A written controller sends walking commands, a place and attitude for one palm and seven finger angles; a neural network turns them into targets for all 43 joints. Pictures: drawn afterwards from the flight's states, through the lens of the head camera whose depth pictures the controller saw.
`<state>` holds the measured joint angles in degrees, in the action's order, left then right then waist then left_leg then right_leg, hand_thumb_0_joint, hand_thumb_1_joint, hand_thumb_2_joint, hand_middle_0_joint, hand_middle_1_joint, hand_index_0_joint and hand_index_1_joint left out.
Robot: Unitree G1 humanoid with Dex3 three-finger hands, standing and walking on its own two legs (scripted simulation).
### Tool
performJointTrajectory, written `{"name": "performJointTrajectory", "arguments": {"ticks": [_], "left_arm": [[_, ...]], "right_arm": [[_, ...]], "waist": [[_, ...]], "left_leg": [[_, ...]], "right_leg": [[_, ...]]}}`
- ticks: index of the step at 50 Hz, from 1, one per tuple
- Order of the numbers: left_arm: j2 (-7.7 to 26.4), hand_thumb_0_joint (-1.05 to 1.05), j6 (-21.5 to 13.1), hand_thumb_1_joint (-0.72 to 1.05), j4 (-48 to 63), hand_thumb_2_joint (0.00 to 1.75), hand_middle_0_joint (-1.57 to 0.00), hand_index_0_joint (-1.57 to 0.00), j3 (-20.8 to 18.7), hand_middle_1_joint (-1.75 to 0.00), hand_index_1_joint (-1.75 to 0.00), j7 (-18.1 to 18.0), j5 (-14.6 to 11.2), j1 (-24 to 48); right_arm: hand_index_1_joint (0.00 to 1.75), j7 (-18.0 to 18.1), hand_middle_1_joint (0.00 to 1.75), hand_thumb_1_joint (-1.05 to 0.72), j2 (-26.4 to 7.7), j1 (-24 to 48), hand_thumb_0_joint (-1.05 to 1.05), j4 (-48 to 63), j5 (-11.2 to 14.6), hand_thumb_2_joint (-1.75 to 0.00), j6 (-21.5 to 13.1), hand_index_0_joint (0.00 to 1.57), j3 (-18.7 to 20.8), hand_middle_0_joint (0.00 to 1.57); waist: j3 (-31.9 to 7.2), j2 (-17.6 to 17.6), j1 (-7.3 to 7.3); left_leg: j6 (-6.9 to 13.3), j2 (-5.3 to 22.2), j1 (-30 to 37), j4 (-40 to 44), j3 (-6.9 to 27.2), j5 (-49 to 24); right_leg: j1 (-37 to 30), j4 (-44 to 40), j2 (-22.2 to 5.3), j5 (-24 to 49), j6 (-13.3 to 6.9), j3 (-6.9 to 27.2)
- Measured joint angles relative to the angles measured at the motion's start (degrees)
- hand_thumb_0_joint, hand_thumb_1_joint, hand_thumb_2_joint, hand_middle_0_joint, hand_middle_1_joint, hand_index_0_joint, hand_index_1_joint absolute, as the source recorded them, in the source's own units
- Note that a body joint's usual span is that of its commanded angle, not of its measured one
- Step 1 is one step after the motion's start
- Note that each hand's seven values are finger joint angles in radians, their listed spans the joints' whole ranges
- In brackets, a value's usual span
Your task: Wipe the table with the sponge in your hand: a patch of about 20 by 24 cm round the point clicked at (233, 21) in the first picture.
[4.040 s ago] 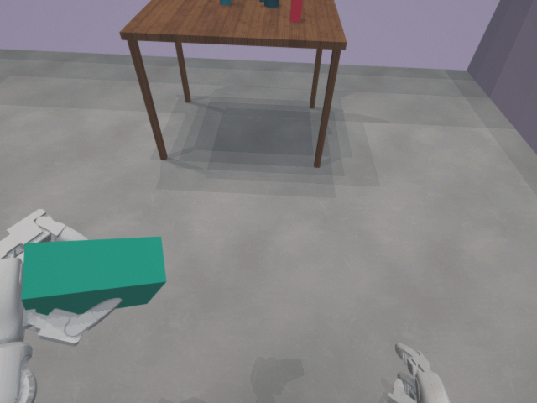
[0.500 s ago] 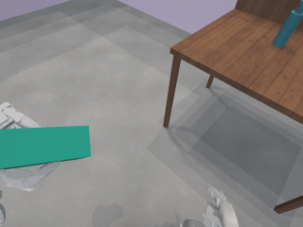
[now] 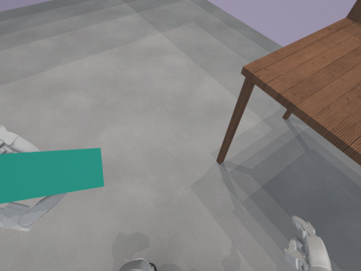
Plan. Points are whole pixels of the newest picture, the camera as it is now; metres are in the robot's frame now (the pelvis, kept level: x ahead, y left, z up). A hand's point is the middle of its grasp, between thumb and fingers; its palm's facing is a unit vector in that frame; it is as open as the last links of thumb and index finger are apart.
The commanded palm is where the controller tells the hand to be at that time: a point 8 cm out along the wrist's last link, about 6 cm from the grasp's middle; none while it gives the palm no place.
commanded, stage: turn to face it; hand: left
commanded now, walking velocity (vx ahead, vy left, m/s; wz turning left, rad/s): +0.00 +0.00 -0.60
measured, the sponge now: (62, 173) +0.23 +0.19 +0.17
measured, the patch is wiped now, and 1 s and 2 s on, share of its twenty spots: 0.00 0.00 0.00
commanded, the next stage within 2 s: none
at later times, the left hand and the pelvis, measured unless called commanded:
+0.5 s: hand (93, 149) +0.27 +0.15 +0.18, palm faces +0.31 -0.87 -0.39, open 9.4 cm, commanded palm +0.21 +0.21 +0.20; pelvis +0.02 -0.05 +0.02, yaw -6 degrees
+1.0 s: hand (159, 158) +0.26 +0.05 +0.19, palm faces +0.00 -0.88 -0.48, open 9.4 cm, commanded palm +0.22 +0.12 +0.20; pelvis -0.05 -0.07 +0.01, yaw -25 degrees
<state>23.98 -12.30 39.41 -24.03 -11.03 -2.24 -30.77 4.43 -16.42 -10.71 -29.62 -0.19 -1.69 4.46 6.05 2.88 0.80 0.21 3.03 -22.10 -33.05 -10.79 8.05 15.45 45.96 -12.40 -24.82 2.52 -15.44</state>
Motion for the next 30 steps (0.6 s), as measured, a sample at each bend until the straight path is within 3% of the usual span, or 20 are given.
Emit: {"name": "performJointTrajectory", "arguments": {"ticks": [1, 3, 5, 9, 15, 17, 19, 21, 23, 26, 30], "left_arm": [[0.8, -0.01, -0.3, -0.44, -0.7, 1.00, -0.83, -0.83, -0.4, -1.35, -1.35, 0.0, -0.1, 1.6], [1.9, -0.01, -0.7, -0.44, -3.7, 1.00, -0.83, -0.83, -0.6, -1.35, -1.35, 0.8, 0.2, 5.0], [2.0, -0.01, 0.1, -0.44, -5.5, 1.00, -0.83, -0.83, -0.6, -1.35, -1.35, 1.4, 0.4, 6.5], [-0.1, -0.01, 0.7, -0.44, -3.7, 1.00, -0.83, -0.83, 0.5, -1.35, -1.35, 2.0, 0.0, 4.6], [-1.8, -0.01, 0.6, -0.44, -6.5, 1.01, -0.83, -0.83, 1.9, -1.35, -1.35, 2.4, 0.1, 3.9], [-3.2, -0.01, 1.1, -0.44, -9.9, 1.01, -0.83, -0.83, 2.7, -1.35, -1.35, 2.6, 0.7, 6.4], [-5.0, -0.01, 2.3, -0.44, -13.1, 1.01, -0.83, -0.83, 4.1, -1.35, -1.35, 2.8, 0.6, 8.8], [-6.4, -0.01, 3.4, -0.44, -14.9, 1.01, -0.83, -0.83, 5.0, -1.35, -1.35, 2.7, 0.4, 9.7], [-6.7, -0.01, 3.7, -0.44, -14.8, 1.01, -0.83, -0.83, 5.6, -1.35, -1.35, 2.7, 0.3, 8.9], [-5.1, -0.01, 3.1, -0.44, -12.0, 1.01, -0.83, -0.83, 5.5, -1.35, -1.35, 3.0, 0.1, 6.1], [-1.7, -0.01, 1.4, -0.44, -7.4, 1.01, -0.83, -0.83, 3.6, -1.35, -1.35, 3.0, -0.1, 2.6]], "right_arm": [[0.30, 0.0, 0.29, -0.91, 1.1, 0.9, 0.01, -0.3, 0.1, -0.90, -0.3, 0.20, 0.4, 0.20], [0.30, -0.8, 0.29, -0.91, 3.6, 2.4, 0.01, -1.7, 0.7, -0.90, -0.6, 0.20, -0.3, 0.20], [0.30, -1.8, 0.29, -0.91, 6.1, 3.2, 0.01, -2.7, 1.0, -0.90, -0.8, 0.20, -2.0, 0.20], [0.30, -3.2, 0.30, -0.91, 9.6, 2.5, 0.01, -3.1, 0.6, -0.90, -2.4, 0.20, -5.6, 0.20], [0.30, -3.1, 0.30, -0.91, 11.0, 0.8, 0.01, -3.0, 0.3, -0.90, -4.2, 0.21, -8.6, 0.21], [0.30, -3.1, 0.30, -0.90, 9.9, 1.4, 0.01, -3.3, 0.3, -0.90, -4.1, 0.21, -8.5, 0.21], [0.30, -3.0, 0.30, -0.90, 8.5, 2.2, 0.01, -4.5, 0.4, -0.90, -3.4, 0.21, -8.0, 0.21], [0.30, -2.7, 0.30, -0.90, 7.0, 3.3, 0.01, -5.3, 0.2, -0.90, -2.3, 0.21, -7.4, 0.21], [0.30, -2.3, 0.30, -0.91, 5.7, 4.0, 0.01, -5.2, 0.1, -0.90, -1.3, 0.21, -6.8, 0.21], [0.30, -1.8, 0.30, -0.91, 4.0, 4.1, 0.01, -3.8, 0.0, -0.90, 0.0, 0.20, -5.5, 0.21], [0.30, -1.8, 0.30, -0.91, 1.7, 2.9, 0.01, -1.7, 0.2, -0.90, 1.5, 0.20, -3.3, 0.20]], "waist": [[0.6, 0.3, 0.29], [1.2, 0.7, 0.29], [0.7, 0.6, 0.29], [-0.6, -0.7, -1.06], [-2.6, -4.2, -4.81], [-2.6, -6.5, -5.35], [-3.1, -6.7, -5.40], [-3.1, -5.6, -4.78], [-2.9, -4.4, -3.41], [-3.0, -2.5, -1.35], [-3.9, -0.9, -0.26]], "left_leg": [[1.3, -0.1, -1.0, -3.1, 0.6, 0.0], [2.2, -0.2, -1.4, -6.3, 1.8, 5.3], [1.8, 0.2, -0.9, -5.7, 2.9, 7.1], [0.2, 1.5, 1.3, -1.6, 3.8, 5.3], [-2.2, 4.4, 3.3, -1.7, 2.6, 6.5], [-2.8, 6.1, 2.6, -5.5, 2.9, 9.0], [-3.4, 4.2, -0.1, -14.0, 5.6, 16.9], [-4.2, 1.5, -2.6, -23.7, 7.4, 19.4], [-4.7, -0.1, -3.5, -28.1, 7.8, 19.5], [-4.8, -1.0, -2.2, -24.4, 7.6, 18.7], [-4.5, -1.5, 1.4, -13.5, 7.7, 17.9]], "right_leg": [[2.5, 7.6, 0.7, -3.8, 0.4, 3.2], [7.4, 19.3, 3.8, -7.3, 0.6, 8.9], [10.8, 23.1, 5.9, -6.4, 0.6, 10.9], [11.5, 12.4, 7.6, -0.4, 0.3, 10.8], [3.4, -8.7, 10.3, 6.0, 0.5, 8.6], [2.4, -10.1, 12.0, 8.5, -2.9, 8.3], [3.4, -8.7, 12.3, 7.7, -5.4, 9.1], [3.6, -9.7, 12.1, 8.3, -6.1, 10.7], [3.4, -11.6, 12.3, 9.9, -6.2, 12.1], [3.7, -14.4, 12.9, 12.3, -6.5, 14.0], [5.2, -16.2, 14.6, 14.5, -6.6, 16.2]]}}
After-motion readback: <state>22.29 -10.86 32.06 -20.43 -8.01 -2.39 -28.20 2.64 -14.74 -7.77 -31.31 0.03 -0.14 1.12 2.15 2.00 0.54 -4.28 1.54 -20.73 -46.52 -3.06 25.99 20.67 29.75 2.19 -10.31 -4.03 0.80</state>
